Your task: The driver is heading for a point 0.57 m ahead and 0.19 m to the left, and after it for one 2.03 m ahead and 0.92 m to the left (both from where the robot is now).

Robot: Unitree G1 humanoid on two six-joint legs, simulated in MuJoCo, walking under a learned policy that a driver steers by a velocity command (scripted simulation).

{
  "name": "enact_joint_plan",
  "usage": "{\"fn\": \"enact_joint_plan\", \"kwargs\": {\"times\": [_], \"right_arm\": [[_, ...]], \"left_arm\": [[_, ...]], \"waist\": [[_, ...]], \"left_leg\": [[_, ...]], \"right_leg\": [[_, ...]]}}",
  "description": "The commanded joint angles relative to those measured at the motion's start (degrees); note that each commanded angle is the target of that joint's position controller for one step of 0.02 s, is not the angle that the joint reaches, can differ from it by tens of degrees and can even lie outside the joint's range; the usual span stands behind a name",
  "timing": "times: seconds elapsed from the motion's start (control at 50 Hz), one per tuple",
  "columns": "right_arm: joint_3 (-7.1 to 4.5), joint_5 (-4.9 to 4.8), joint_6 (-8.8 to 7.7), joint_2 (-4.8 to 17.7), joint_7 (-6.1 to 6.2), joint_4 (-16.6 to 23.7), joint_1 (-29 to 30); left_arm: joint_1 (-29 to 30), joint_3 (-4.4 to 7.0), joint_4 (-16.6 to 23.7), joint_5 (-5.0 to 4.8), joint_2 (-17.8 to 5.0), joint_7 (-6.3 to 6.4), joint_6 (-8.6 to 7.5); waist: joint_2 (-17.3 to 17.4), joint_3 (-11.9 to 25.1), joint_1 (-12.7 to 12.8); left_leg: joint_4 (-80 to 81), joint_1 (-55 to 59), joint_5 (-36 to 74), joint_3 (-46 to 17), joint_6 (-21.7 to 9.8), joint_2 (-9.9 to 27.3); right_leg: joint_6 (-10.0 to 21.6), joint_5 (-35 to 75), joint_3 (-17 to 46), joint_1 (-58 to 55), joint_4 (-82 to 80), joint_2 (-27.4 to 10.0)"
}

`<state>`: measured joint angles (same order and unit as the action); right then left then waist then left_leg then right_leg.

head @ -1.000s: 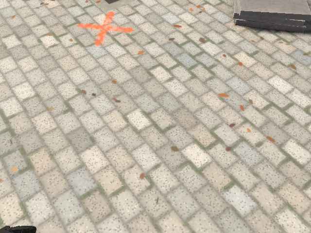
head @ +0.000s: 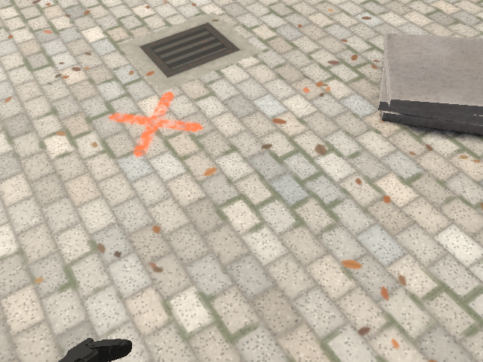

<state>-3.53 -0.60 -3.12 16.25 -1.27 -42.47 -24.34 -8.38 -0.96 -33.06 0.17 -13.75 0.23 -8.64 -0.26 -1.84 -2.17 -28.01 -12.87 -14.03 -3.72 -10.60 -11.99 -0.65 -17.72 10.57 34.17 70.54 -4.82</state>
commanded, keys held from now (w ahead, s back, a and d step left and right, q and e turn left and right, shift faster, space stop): w+q+shift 0.32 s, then q+shift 0.50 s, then shift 0.18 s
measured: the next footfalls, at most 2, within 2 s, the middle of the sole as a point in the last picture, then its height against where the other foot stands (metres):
right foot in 0.22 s outside the picture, level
left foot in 0.62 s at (199, 329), level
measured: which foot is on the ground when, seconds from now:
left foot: down 0.00-0.20, up 0.22-0.60, down 0.62-1.00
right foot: up 0.00-0.20, down 0.22-0.62, up 0.64-1.00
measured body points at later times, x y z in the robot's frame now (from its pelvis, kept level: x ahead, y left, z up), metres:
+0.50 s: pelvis +0.38 -0.06 +0.00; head +0.41 -0.02 +0.45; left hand +0.24 +0.21 -0.12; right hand +0.72 -0.16 -0.05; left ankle +0.47 +0.11 -0.66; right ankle +0.37 -0.21 -0.73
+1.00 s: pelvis +0.59 +0.04 +0.00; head +0.60 +0.08 +0.45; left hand +0.50 +0.36 -0.09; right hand +0.92 -0.01 -0.07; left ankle +0.57 +0.13 -0.73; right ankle +0.79 +0.01 -0.69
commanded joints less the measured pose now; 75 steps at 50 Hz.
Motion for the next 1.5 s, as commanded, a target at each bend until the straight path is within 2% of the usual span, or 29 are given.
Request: {"fn": "enact_joint_plan", "kwargs": {"times": [0.02, 0.08, 0.14, 0.2, 0.22, 0.24, 0.26, 0.28, 0.32, 0.38, 0.48, 0.58, 0.62, 0.64, 0.66, 0.68, 0.72, 0.84, 1.06, 1.08, 1.1, 1.12, 1.16, 1.28, 1.34, 1.4, 1.42, 1.46, 1.5], "right_arm": [[-1.65, -1.04, -1.77, 7.6, 1.77, 7.2, 9.9], [-2.48, -2.3, -1.16, 9.6, 2.64, 5.2, 5.9], [-2.53, -2.84, -0.55, 8.8, 3.0, 4.0, 3.9], [-2.02, -1.13, 0.11, 7.2, 2.02, 4.5, 5.7], [-0.13, 0.87, 0.04, 1.8, 1.34, 6.4, 6.0], [1.87, -2.7, -0.88, -4.4, 0.89, 10.0, -3.4], [1.61, -4.73, -0.57, 1.4, 1.45, 8.7, -1.5], [0.59, -3.48, -0.11, 5.8, 1.51, 8.9, 5.3], [-0.03, -0.65, 0.22, 6.3, 1.06, 10.6, 13.4], [-0.4, -1.96, 2.2, 4.5, 0.21, 12.7, 15.4], [0.21, -0.2, 2.15, 3.5, -1.5, 13.6, 17.8], [-2.91, -0.27, 3.04, 9.3, -2.87, 10.5, 12.0], [-5.93, -0.88, 3.75, 14.2, -1.58, 7.2, -1.7], [-5.6, -1.65, 3.82, 16.6, -0.2, 8.1, 2.1], [-5.1, 1.91, 2.07, 20.0, -0.66, 13.3, 7.4], [-5.08, 1.25, 1.78, 16.8, -1.33, 15.2, 9.7], [-4.2, -0.89, 1.35, 13.4, -0.97, 14.9, 14.4], [-4.3, -0.18, 3.62, 12.7, 2.47, 13.3, 16.2], [-1.4, 0.16, 5.75, 7.4, 2.74, 11.7, 16.1], [-0.89, -0.14, 5.6, 5.9, 2.67, 11.0, 14.8], [-0.12, 0.92, 5.34, 3.3, 2.56, 10.5, 9.7], [-1.08, 0.12, 5.16, 6.6, 2.66, 10.6, 9.0], [-2.97, 0.22, 5.14, 12.0, 3.06, 10.1, 13.8], [-0.17, 0.14, 6.27, 2.3, 2.71, 7.8, 14.6], [-0.19, -0.03, 5.69, 2.3, 2.31, 6.4, 14.4], [-1.92, 1.08, 5.33, 8.4, 3.0, 5.5, 11.0], [-3.23, 1.52, 5.58, 12.4, 3.39, 4.2, 10.1], [-3.08, 1.93, 5.71, 10.1, 3.71, 4.2, 10.5], [-2.31, 2.34, 4.86, 7.9, 4.58, 5.8, 13.2]], "left_arm": [[0.5, 2.33, 4.1, 1.99, -7.8, 0.54, 0.8], [8.5, 1.72, 6.8, 0.43, -4.8, 0.11, 0.56], [9.1, 3.55, 6.9, -2.53, -8.4, 0.26, 0.43], [-7.1, 6.96, 3.5, -3.39, -13.2, 0.44, -0.17], [-20.4, 7.76, 1.7, -2.71, -15.8, 1.03, 0.37], [-21.7, 8.21, 0.0, 0.58, -21.3, -0.12, 0.63], [-16.8, 7.79, 1.6, 0.27, -16.7, -0.37, 0.95], [-13.9, 6.85, 2.0, -0.11, -12.1, 0.15, 1.43], [-13.2, 6.34, -0.5, 0.77, -10.4, 0.41, 2.27], [-8.5, 4.86, -3.4, 0.46, -5.4, 0.54, 2.2], [-1.2, 6.97, -4.7, -0.2, -12.7, 1.71, 2.62], [-1.8, 8.72, -5.6, -2.69, -17.7, 2.12, 3.24], [-1.3, 8.05, -4.2, -2.92, -14.9, 1.43, 3.74], [-5.1, 5.42, -3.4, 0.6, -5.5, 0.39, 3.73], [-14.3, 4.43, -1.3, 0.27, -7.4, -0.24, 3.26], [-8.8, 5.45, -1.2, -0.17, -14.3, -0.36, 2.78], [-2.5, 5.6, -0.7, 0.02, -14.1, 0.94, 3.26], [-0.8, 4.69, -1.4, 1.24, -9.7, 1.35, 5.66], [2.7, 4.59, -0.3, 0.37, -8.3, -0.08, 5.6], [2.0, 4.75, -0.5, 0.98, -8.5, -0.17, 5.34], [3.4, 5.16, 0.6, 2.25, -11.9, 0.06, 5.49], [3.2, 5.28, -0.1, 3.54, -12.5, 0.15, 5.96], [1.1, 5.15, -0.8, 1.81, -10.6, 0.2, 6.08], [3.1, 4.22, -2.0, 0.43, -7.5, 0.45, 8.11], [-0.9, 4.28, -3.7, -0.08, -8.1, 0.36, 8.81], [-2.2, 5.27, -3.5, -1.25, -11.5, -0.09, 8.17], [-1.0, 5.05, -1.6, -1.1, -10.0, -0.46, 7.37], [2.1, 5.26, -0.6, -1.36, -9.6, -0.69, 7.17], [1.1, 6.25, -0.8, -1.47, -10.0, -0.47, 8.36]], "waist": [[-1.1, -6.9, 4.5], [2.8, -3.3, -0.9], [6.3, -0.5, -1.5], [7.1, 8.9, 8.4], [1.6, 19.7, 13.6], [-28.1, 25.9, 5.8], [-24.8, 19.3, 6.7], [-15.5, 11.0, 8.7], [-2.5, 3.0, 8.5], [-6.1, -3.3, 4.5], [-4.4, -3.4, 1.8], [-4.7, 3.9, -2.3], [0.7, 9.4, -9.2], [17.3, 8.2, -3.0], [19.9, 23.0, 3.0], [8.1, 25.1, -1.3], [-2.7, 11.6, 2.0], [-0.5, 10.8, 4.1], [9.2, 7.7, 1.5], [7.4, 6.8, 2.1], [-4.6, 8.4, -1.4], [-14.8, 5.3, -1.9], [-9.0, 5.1, 1.8], [-10.1, 4.8, 2.3], [-11.9, 6.2, 3.4], [-7.2, 5.9, 2.1], [3.5, 6.0, 3.3], [12.1, 4.3, 1.0], [12.3, 3.0, 0.5]], "left_leg": [[19.0, -19.0, -4.7, -18.0, -8.5, 10.9], [15.9, -21.4, -4.7, -15.3, -4.0, 8.4], [9.5, -7.8, -7.9, -21.2, -1.5, 10.8], [-11.3, -1.9, 8.0, -20.4, 3.2, 10.9], [-31.8, -11.0, 4.4, -15.4, 5.3, 8.9], [-52.2, -30.7, -19.7, -9.4, 7.1, 3.9], [-59.2, -38.7, -12.0, -6.7, 7.4, 10.5], [-60.1, -40.3, -7.2, -4.2, 7.7, 12.4], [-54.7, -36.7, -3.3, -2.8, 7.3, 16.3], [-48.7, -32.8, -4.5, -2.2, 8.6, 19.4], [-22.6, -22.5, 12.5, 4.0, 10.9, 17.6], [-10.8, -4.0, 14.0, 10.5, 5.8, 9.2], [-5.5, 17.0, 17.8, 6.6, 1.2, 7.8], [-5.2, 23.0, 40.4, -7.4, -2.8, 15.1], [1.7, 34.1, 32.8, -41.3, -18.1, 30.6], [9.0, 31.1, 15.3, -43.6, -15.9, 29.6], [10.7, 15.3, 6.6, -34.8, -9.6, 23.6], [6.2, -1.8, 35.8, -21.2, -5.9, 16.5], [0.0, -2.1, 15.2, -25.0, -0.1, 15.4], [-2.1, -3.5, 10.5, -23.9, 2.5, 13.4], [-12.3, -6.8, -8.1, -17.3, 6.6, 7.4], [-18.2, -12.6, -20.8, -9.6, 10.3, 2.0], [-33.0, -15.1, -19.7, -8.2, 14.0, 5.8], [-19.6, -8.7, -13.2, -0.1, 16.6, 10.1], [-3.0, -2.1, -6.7, 1.1, 15.5, 10.6], [3.7, 8.7, 6.2, -1.0, 10.4, 13.5], [0.9, 8.8, 8.2, -3.9, 6.6, 17.6], [7.0, 6.5, 10.5, -11.5, 0.1, 26.0], [7.9, 6.5, 24.4, -14.3, -4.0, 32.7]], "right_leg": [[-3.5, 8.8, -6.5, -4.4, -15.0, 0.2], [-5.3, 22.7, -8.7, -17.2, -32.6, 4.7], [-6.1, 21.1, -3.7, -16.7, -41.0, 5.0], [-2.2, 11.6, -4.5, -32.0, -40.0, 3.5], [0.7, -2.6, 4.6, -50.6, -36.7, -5.5], [10.4, -30.1, 43.0, -63.7, -53.2, -19.5], [10.6, -42.0, 48.4, -58.4, -56.6, -20.4], [8.8, -32.8, 36.2, -51.8, -55.7, -17.7], [6.9, -9.7, 17.4, -39.9, -54.2, -12.5], [6.8, 15.1, 1.5, -30.0, -55.4, -9.6], [6.2, 31.7, -14.6, -23.7, -57.9, -7.3], [3.0, 56.8, -20.9, -30.1, -42.2, -6.7], [0.3, 40.1, -20.3, -18.8, -16.7, -3.9], [-2.1, -17.5, -19.2, -5.8, 3.8, 5.4], [-3.4, -23.5, -6.3, 7.1, 19.5, 11.3], [-1.9, -16.0, -1.1, 7.7, 16.9, 8.2], [-1.8, -8.6, -1.1, 6.5, 6.4, 5.0], [-5.5, -3.6, -3.0, -5.0, -11.6, 6.2], [-2.0, 8.0, -5.2, -17.2, -40.0, 4.9], [-0.4, 16.2, -3.9, -21.6, -47.6, 2.7], [3.6, 29.4, 6.3, -26.8, -48.9, -7.7], [13.3, 35.3, 15.3, -24.3, -50.8, -14.9], [15.6, 26.2, 16.8, -22.9, -51.3, -14.7], [9.8, 19.1, 1.8, -23.3, -50.2, -3.9], [10.6, 17.6, 4.3, -25.2, -48.6, -4.2], [6.6, 16.0, 6.4, -16.4, -46.4, -2.8], [4.0, 11.0, 0.2, -11.1, -42.7, 2.0], [0.3, -2.0, -8.5, -5.9, -30.5, 7.2], [-1.3, -15.3, -9.0, -0.4, -13.0, 5.2]]}}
